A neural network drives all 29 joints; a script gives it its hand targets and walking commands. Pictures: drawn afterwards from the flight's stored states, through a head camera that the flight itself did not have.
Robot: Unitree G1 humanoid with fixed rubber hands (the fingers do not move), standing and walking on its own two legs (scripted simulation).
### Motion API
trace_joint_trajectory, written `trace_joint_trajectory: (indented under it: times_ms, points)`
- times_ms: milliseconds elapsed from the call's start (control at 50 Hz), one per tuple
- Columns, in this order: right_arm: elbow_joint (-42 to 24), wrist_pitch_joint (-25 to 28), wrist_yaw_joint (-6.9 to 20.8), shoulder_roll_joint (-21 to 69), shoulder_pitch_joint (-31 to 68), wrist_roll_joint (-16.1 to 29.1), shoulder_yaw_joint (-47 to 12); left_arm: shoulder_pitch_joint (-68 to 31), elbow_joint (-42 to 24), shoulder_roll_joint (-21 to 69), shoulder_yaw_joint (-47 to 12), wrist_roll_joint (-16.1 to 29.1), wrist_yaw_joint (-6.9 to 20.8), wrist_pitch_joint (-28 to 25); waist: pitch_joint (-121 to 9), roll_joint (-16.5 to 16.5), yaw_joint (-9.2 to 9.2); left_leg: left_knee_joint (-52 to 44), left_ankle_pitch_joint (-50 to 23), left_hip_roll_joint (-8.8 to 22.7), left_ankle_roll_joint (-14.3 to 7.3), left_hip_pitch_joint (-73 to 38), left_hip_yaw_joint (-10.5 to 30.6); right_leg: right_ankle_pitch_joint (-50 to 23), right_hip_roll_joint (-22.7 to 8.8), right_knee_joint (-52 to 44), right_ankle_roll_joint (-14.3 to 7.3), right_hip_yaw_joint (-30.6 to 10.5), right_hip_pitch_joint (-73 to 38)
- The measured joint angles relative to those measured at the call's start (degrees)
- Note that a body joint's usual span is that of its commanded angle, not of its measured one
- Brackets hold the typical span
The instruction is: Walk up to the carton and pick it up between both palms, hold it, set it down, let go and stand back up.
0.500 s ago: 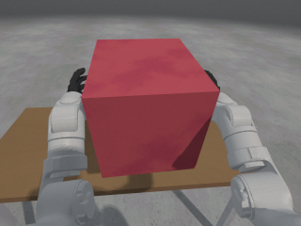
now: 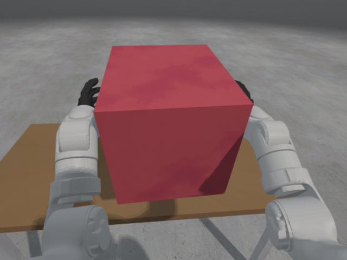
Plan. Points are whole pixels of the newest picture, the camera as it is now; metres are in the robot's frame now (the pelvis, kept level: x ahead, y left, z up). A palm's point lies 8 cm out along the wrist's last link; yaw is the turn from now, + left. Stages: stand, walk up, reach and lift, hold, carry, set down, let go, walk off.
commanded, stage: hold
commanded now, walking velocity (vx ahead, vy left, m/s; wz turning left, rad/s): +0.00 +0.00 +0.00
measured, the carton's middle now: (166, 116) +0.42 +0.00 +0.20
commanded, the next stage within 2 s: set down in 0.52 s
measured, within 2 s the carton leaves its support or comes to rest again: neither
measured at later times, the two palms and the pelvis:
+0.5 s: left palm (87, 112) +0.37 +0.17 +0.24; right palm (243, 111) +0.37 -0.17 +0.24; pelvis +0.00 +0.00 +0.00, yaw +0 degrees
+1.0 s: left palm (80, 115) +0.38 +0.19 +0.23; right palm (228, 116) +0.40 -0.15 +0.21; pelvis +0.01 -0.01 +0.00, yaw +2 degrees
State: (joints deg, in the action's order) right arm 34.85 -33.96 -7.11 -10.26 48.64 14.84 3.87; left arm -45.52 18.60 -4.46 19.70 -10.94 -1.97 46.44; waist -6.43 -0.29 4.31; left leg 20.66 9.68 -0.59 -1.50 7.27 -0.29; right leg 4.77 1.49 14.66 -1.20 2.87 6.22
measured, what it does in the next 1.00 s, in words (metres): stands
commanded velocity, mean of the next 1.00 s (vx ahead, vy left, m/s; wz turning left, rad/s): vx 0.00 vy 0.00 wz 0.00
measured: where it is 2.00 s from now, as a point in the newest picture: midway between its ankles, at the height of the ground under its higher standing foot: outside the picture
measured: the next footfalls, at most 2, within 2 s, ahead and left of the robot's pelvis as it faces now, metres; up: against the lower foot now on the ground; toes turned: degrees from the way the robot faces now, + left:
none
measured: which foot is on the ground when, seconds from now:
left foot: down 0.00-1.00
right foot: down 0.00-1.00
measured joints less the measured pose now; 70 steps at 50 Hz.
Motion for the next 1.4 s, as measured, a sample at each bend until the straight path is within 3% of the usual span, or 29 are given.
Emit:
trace_joint_trajectory:
  times_ms: [560, 620, 720, 880, 980, 1140, 1400]
  points:
    - [-1.26, -0.04, -0.23, -0.41, -0.68, 0.47, -0.86, 0.83, -1.35, -0.19, -0.89, 0.68, -0.27, 0.21, -0.44, -0.12, 0.17, 0.17, 0.15, -0.04, -0.04, 0.30, 0.09, 0.04, -0.02, -0.04, 0.08, 0.02, 0.18]
    - [-2.68, 1.26, -0.24, -0.60, -1.77, 0.58, -1.48, 0.97, -2.77, -0.36, -1.66, 1.24, -0.90, 0.08, -0.85, -0.35, 0.15, 0.12, 0.13, -0.17, -0.13, 0.35, 0.06, 0.37, -0.16, 0.48, 0.11, -0.01, 0.49]
    - [1.53, 3.99, 1.28, 1.59, -0.10, -2.52, 3.24, -2.72, 2.27, 0.75, 2.37, -0.82, 0.34, -2.87, -0.27, -0.57, -0.56, -0.23, 0.18, -0.32, -0.24, -1.03, -0.31, 0.84, -0.31, 1.19, 0.11, -0.39, -0.28]
    - [10.88, 14.22, 6.19, 3.49, 2.01, -10.05, 8.64, -4.27, 8.91, 2.05, 5.78, -5.14, 2.20, -11.65, 0.86, 0.15, -2.43, -1.37, -0.01, -0.49, -0.01, -3.09, 0.16, 1.17, -0.46, 0.63, 0.03, 0.03, -2.25]
    - [13.31, 19.26, 6.96, 4.47, 0.11, -11.96, 8.40, -1.23, 8.80, 1.77, 4.29, -4.89, 2.27, -14.51, 2.81, -0.22, -2.75, -2.00, -0.12, -0.50, 0.43, -4.42, 1.57, 1.55, -0.43, -0.07, -0.32, 1.40, -4.07]
    - [8.41, 24.28, 5.51, 5.08, -7.42, -10.73, 5.45, 4.43, 4.77, 1.53, -0.98, -0.92, 0.20, -17.25, 5.23, -2.12, -3.07, -0.98, 0.43, 0.07, 1.65, -3.13, 3.98, 2.21, 0.23, -0.41, -1.29, 3.76, -4.08]
    - [5.25, 23.86, 4.62, 2.67, -8.84, -7.43, 1.61, 6.73, 1.26, 3.06, -1.78, -0.35, -1.32, -17.50, 5.89, -1.76, -2.41, -1.26, 1.24, 0.97, 2.40, -3.53, 3.33, 3.30, 1.05, 0.51, -2.02, 3.09, -3.60]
